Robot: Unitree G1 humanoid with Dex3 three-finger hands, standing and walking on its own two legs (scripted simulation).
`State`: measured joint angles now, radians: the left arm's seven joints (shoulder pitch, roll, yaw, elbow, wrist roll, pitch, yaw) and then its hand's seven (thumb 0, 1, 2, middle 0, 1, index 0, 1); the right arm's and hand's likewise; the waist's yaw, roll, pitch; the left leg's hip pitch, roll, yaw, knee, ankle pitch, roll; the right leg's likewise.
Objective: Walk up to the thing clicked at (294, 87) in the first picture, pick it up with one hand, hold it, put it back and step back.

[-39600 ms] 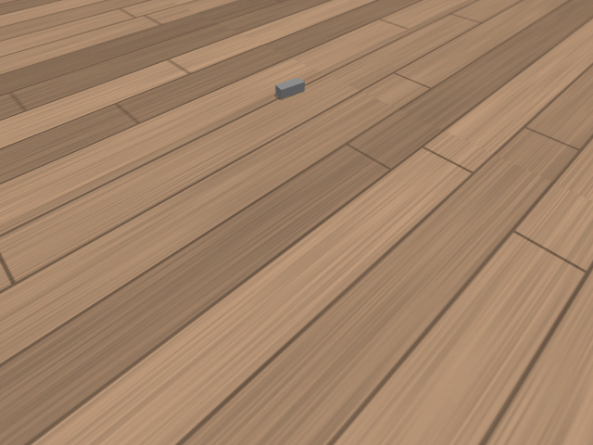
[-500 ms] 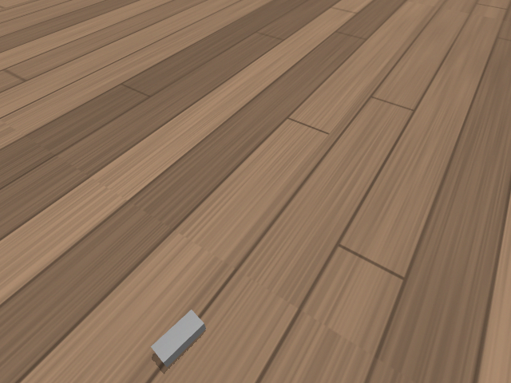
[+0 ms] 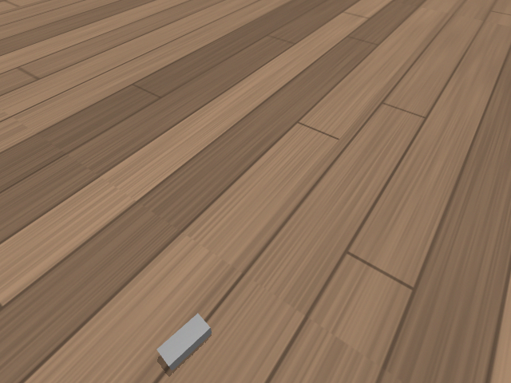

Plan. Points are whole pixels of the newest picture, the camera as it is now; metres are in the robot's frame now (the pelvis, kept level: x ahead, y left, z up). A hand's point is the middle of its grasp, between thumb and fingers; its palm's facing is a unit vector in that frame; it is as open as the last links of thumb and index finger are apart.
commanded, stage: stand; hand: left
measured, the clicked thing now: (185, 341) +0.42 +0.26 -0.75
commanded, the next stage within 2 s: walk up in 0.50 s
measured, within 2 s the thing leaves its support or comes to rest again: neither
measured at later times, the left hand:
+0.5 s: hand out of the picture +0.07 +0.25 -0.16, palm faces -0.03 -0.94 -0.33, open 7.4 cm
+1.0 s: hand out of the picture -0.02 +0.21 -0.15, palm faces +0.01 -0.90 -0.44, open 7.4 cm
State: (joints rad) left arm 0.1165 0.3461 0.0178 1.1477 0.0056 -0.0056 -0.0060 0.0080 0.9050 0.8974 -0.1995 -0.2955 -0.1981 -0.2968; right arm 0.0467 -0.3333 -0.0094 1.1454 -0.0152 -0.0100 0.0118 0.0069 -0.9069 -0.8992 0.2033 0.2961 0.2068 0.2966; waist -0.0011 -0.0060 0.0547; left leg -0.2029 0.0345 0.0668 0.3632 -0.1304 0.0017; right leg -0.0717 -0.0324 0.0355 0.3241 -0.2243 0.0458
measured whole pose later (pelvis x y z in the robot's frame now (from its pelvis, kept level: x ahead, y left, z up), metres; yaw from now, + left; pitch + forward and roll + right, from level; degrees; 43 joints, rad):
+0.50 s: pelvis +0.00 +0.00 +0.00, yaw +0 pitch -2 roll +0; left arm 0.13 0.35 0.01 1.12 0.01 -0.01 -0.01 0.01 0.90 0.90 -0.20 -0.30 -0.20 -0.30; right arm 0.08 -0.35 -0.02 1.15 -0.01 0.00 0.02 0.01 -0.91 -0.90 0.20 0.30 0.21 0.30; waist -0.01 0.00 0.05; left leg -0.19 0.03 0.06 0.35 -0.13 0.00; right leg -0.06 -0.03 0.03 0.32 -0.22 0.04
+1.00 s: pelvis -0.09 -0.06 -0.02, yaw +2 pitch +1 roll +2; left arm 0.15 0.33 0.06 0.91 0.03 0.05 0.02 0.01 0.90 0.90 -0.20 -0.30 -0.20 -0.30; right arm 0.08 -0.41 -0.04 0.95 0.00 0.07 -0.03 0.00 -0.91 -0.90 0.20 0.30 0.20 0.30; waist 0.02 0.05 0.16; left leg -0.48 -0.12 -0.12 1.15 -0.47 -0.01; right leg -0.33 -0.01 -0.04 0.61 -0.30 -0.05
